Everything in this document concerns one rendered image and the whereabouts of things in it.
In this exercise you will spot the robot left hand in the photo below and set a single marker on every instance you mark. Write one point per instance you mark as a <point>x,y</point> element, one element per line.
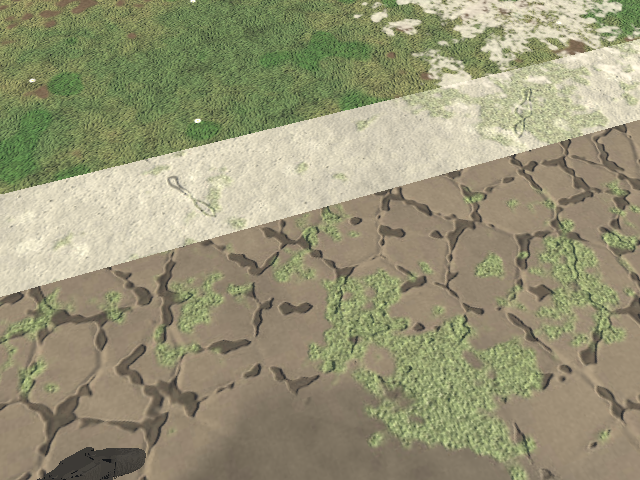
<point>105,464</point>

